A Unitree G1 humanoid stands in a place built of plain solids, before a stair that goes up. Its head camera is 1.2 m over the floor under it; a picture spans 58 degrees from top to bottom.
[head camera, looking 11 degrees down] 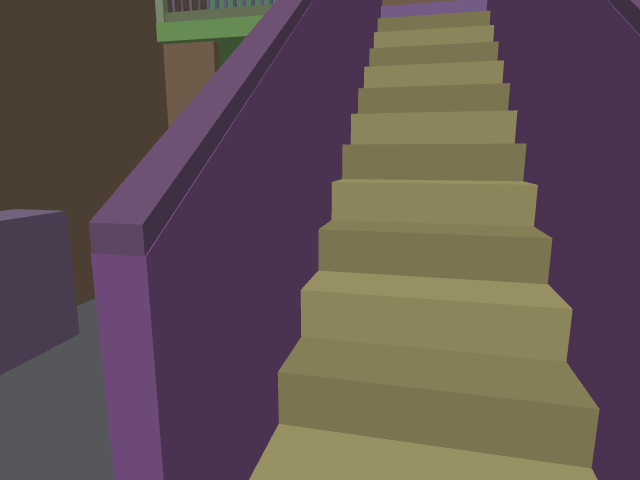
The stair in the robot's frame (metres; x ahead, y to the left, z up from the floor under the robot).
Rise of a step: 0.18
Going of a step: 0.28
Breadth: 0.90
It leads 13 degrees to the right of straight ahead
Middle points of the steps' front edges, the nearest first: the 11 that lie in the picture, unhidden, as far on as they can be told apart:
1.15 -0.31 0.54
1.42 -0.37 0.72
1.69 -0.43 0.90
1.96 -0.49 1.08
2.23 -0.55 1.26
2.50 -0.62 1.44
2.77 -0.68 1.62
3.04 -0.74 1.80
3.31 -0.80 1.98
3.58 -0.86 2.16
3.85 -0.93 2.34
